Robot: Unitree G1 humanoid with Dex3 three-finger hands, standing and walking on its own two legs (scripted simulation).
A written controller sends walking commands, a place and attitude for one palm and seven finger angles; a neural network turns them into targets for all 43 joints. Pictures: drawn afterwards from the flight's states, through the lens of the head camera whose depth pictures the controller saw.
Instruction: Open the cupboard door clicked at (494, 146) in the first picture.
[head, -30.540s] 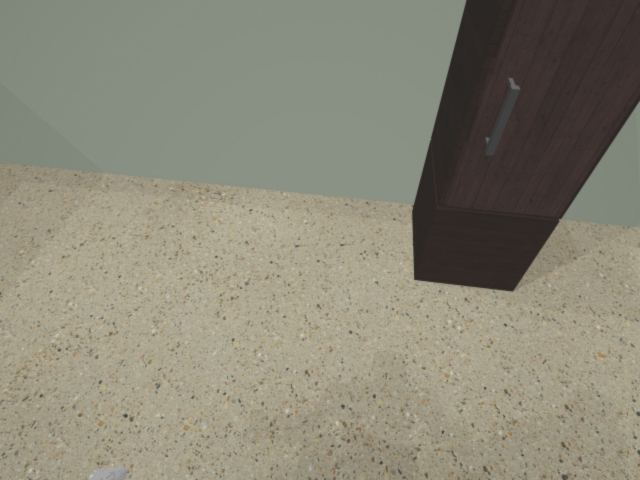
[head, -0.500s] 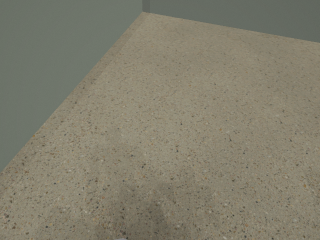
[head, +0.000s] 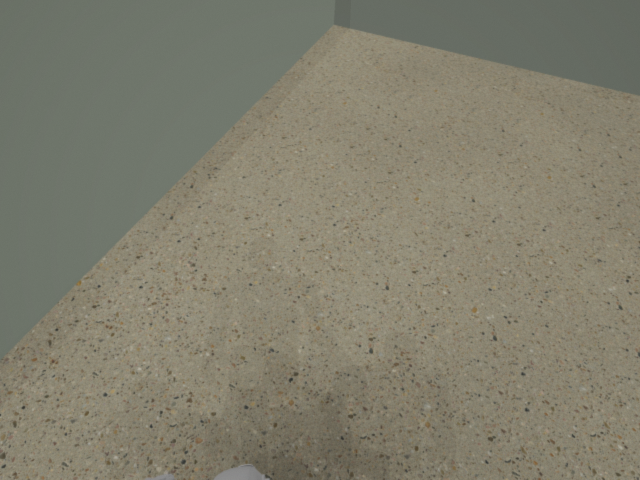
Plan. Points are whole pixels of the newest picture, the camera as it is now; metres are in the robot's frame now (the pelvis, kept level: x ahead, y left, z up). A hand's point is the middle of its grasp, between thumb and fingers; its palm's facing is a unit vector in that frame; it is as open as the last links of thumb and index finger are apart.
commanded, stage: turn to face it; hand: left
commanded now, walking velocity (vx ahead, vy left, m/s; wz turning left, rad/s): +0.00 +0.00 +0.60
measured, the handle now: out of the picture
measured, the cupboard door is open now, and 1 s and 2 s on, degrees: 53 53 53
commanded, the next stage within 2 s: none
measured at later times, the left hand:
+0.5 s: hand out of the picture +0.07 +0.16 -0.16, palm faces +0.30 -0.91 -0.27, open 7.4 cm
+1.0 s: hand out of the picture +0.06 +0.14 -0.16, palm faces +0.57 -0.77 -0.29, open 7.4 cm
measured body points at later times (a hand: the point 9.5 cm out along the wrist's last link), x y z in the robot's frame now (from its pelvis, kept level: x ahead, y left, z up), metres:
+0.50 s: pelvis +0.07 -0.05 +0.00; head +0.12 -0.05 +0.45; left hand +0.05 +0.21 -0.14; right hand +0.25 -0.28 -0.14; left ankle +0.04 +0.07 -0.68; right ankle +0.08 -0.17 -0.74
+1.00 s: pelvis +0.10 -0.09 -0.01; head +0.15 -0.07 +0.44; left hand +0.03 +0.18 -0.13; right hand +0.32 -0.26 -0.15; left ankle +0.02 +0.01 -0.67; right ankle +0.17 -0.19 -0.74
